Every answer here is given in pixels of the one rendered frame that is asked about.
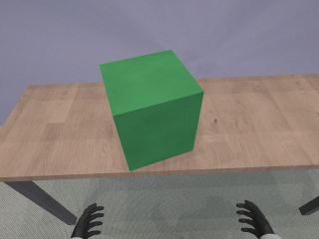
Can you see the robot left hand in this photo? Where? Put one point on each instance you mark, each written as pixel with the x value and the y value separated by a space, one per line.
pixel 83 225

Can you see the robot right hand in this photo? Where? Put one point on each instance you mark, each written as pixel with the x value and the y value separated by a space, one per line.
pixel 259 222

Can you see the table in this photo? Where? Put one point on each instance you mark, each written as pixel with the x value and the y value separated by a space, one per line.
pixel 246 124

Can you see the carton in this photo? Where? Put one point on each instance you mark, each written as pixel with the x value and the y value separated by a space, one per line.
pixel 155 103

